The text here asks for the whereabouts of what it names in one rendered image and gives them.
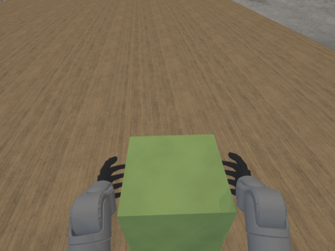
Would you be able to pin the robot right hand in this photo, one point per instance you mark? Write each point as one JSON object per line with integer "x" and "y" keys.
{"x": 240, "y": 167}

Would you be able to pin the left robot forearm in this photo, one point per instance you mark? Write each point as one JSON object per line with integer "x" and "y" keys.
{"x": 90, "y": 218}

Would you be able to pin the right robot forearm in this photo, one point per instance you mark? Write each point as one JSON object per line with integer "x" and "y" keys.
{"x": 266, "y": 219}

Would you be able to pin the carton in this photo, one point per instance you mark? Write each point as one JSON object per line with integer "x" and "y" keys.
{"x": 175, "y": 195}

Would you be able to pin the robot left hand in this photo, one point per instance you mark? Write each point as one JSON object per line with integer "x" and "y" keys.
{"x": 107, "y": 170}

